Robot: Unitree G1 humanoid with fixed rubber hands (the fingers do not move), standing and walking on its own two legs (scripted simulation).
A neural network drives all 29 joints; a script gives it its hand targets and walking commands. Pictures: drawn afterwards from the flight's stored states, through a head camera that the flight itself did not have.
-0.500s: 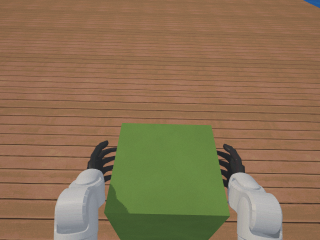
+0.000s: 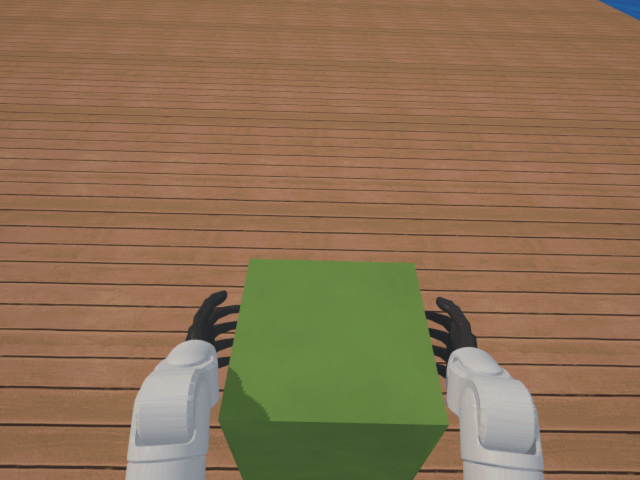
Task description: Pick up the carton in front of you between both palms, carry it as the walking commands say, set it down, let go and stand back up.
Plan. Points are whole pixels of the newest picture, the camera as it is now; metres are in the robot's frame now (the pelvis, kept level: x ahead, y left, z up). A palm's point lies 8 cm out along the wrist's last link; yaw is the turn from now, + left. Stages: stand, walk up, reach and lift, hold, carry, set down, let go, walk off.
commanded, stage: carry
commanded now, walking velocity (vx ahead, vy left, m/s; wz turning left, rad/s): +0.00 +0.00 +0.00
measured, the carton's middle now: (328, 381) +0.26 +0.00 -0.01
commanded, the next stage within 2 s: hold in 1.14 s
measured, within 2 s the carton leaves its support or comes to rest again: neither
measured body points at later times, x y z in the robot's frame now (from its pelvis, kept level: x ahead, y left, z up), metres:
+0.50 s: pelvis -0.01 -0.01 +0.00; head -0.01 +0.00 +0.45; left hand +0.29 +0.14 +0.02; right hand +0.29 -0.16 +0.02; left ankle +0.08 +0.11 -0.73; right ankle -0.07 -0.10 -0.73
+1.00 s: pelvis -0.01 -0.02 +0.00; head -0.02 -0.01 +0.45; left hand +0.29 +0.13 +0.03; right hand +0.29 -0.17 +0.03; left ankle +0.08 +0.11 -0.73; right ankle -0.07 -0.10 -0.73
